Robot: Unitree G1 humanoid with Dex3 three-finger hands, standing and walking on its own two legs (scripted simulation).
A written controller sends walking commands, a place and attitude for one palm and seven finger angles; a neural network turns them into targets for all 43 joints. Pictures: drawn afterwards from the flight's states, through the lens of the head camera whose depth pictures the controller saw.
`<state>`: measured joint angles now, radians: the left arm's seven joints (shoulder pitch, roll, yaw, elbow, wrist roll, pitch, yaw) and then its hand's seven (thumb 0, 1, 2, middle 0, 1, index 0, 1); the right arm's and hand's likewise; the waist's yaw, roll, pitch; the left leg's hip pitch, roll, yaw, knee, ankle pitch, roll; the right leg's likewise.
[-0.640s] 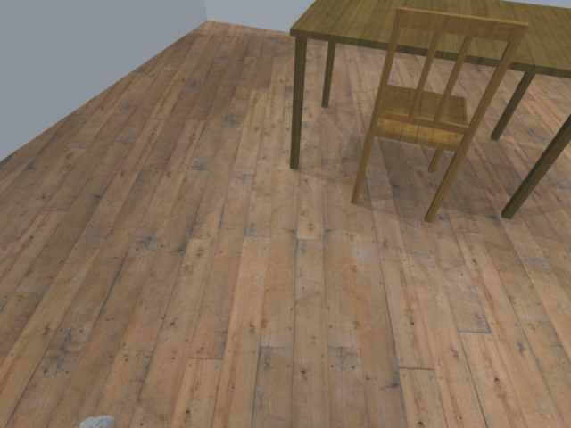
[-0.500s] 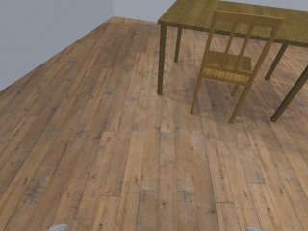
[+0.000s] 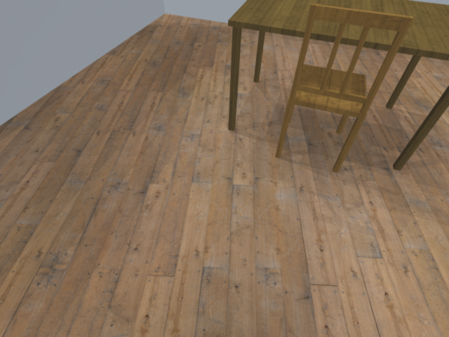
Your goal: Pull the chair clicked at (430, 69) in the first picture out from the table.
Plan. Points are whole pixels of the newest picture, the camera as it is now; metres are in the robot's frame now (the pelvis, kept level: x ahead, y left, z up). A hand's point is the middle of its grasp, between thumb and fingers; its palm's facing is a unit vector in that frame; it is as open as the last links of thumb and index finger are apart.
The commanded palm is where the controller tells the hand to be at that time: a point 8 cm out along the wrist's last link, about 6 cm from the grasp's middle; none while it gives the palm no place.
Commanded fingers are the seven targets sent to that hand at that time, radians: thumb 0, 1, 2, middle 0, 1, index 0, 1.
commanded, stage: stand and wait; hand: left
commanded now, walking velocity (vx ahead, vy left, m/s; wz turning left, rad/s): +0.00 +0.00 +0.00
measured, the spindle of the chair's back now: (331, 58) +1.29 -0.43 -0.09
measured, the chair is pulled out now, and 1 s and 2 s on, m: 0.00 0.00 0.00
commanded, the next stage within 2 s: look at it before walking up in 0.18 s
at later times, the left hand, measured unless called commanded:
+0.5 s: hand out of the picture +0.08 +0.24 -0.15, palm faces -0.02 -0.94 -0.33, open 7.4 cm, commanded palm none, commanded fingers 0.00 0.90 0.90 -0.20 -0.30 -0.20 -0.30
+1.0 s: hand out of the picture +0.09 +0.24 -0.15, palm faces -0.02 -0.94 -0.33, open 7.4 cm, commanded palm none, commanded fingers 0.00 0.90 0.90 -0.20 -0.30 -0.20 -0.30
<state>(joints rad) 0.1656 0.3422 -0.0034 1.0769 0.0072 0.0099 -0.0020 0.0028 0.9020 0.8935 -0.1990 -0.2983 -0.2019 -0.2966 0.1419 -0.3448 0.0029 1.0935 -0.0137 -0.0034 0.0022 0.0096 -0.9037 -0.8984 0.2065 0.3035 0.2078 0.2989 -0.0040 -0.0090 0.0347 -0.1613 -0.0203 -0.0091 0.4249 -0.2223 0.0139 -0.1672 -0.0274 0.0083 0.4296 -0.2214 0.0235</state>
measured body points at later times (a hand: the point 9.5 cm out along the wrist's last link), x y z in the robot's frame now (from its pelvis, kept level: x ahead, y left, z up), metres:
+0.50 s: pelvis +0.00 -0.01 +0.00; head +0.00 -0.01 +0.45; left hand +0.09 +0.29 -0.13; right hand +0.08 -0.30 -0.13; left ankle +0.01 +0.11 -0.74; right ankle +0.01 -0.13 -0.74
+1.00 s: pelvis +0.01 -0.01 +0.00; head +0.02 -0.01 +0.45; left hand +0.09 +0.29 -0.13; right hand +0.10 -0.31 -0.13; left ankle +0.01 +0.11 -0.74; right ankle +0.01 -0.13 -0.74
